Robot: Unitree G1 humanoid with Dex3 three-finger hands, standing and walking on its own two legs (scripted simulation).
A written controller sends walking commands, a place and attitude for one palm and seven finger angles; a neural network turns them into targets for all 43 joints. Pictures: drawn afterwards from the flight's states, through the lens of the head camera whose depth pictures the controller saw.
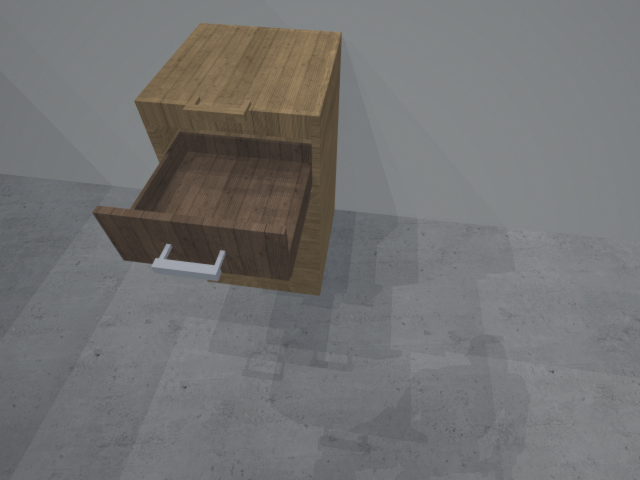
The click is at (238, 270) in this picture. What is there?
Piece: drawer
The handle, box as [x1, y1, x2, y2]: [151, 244, 225, 280]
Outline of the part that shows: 151,266 154,272 217,280 220,274 219,268 225,252 220,250 214,265 168,260 166,257 171,248 171,245 166,244 160,256 158,258 155,258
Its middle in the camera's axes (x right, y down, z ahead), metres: -0.27 +0.05 +0.79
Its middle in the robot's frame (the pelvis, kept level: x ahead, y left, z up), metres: +0.53 +0.30 -0.17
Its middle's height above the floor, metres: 0.62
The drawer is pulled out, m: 0.29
